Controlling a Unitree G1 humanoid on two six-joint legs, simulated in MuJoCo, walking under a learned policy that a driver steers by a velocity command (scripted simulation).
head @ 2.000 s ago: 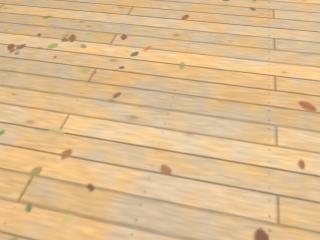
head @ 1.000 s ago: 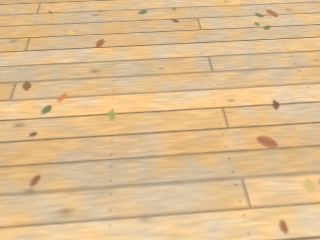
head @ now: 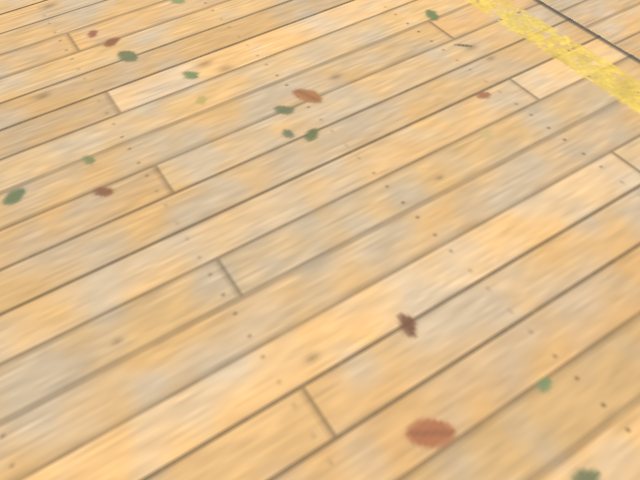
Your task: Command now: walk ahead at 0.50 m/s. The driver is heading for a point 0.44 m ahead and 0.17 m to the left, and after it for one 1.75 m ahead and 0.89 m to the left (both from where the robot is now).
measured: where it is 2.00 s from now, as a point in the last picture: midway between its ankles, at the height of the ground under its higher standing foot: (141, 307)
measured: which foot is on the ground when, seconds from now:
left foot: up 0.00-0.44, down 0.46-1.00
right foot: down 0.00-0.48, up 0.50-0.96, down 0.98-1.00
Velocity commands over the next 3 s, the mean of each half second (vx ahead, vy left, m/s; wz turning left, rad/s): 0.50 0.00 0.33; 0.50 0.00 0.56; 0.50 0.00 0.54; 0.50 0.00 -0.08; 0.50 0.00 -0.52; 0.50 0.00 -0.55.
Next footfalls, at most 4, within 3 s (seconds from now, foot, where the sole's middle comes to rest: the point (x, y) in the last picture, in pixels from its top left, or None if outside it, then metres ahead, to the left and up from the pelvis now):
0.46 left None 0.37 0.12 -0.77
0.98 right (293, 368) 0.72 0.08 -0.77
1.50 left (142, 360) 0.76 0.42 -0.77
2.06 right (116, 250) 1.09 0.53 -0.77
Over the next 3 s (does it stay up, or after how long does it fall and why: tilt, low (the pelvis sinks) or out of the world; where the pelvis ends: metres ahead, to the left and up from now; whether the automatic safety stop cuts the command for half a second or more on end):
stays up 1.35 0.74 0.01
